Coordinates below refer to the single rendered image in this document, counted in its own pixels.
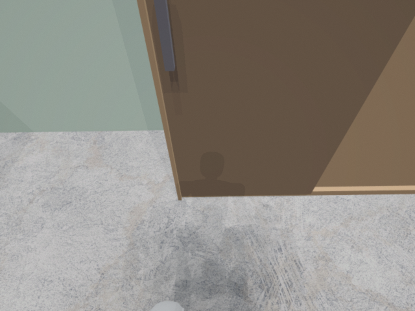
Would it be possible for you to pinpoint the handle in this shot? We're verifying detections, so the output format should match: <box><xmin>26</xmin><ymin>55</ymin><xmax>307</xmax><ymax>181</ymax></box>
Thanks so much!
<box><xmin>154</xmin><ymin>0</ymin><xmax>175</xmax><ymax>71</ymax></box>

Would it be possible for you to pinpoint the wardrobe door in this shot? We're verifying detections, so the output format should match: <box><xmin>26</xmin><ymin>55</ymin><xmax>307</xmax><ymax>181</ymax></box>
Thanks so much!
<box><xmin>315</xmin><ymin>16</ymin><xmax>415</xmax><ymax>187</ymax></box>
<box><xmin>145</xmin><ymin>0</ymin><xmax>415</xmax><ymax>196</ymax></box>

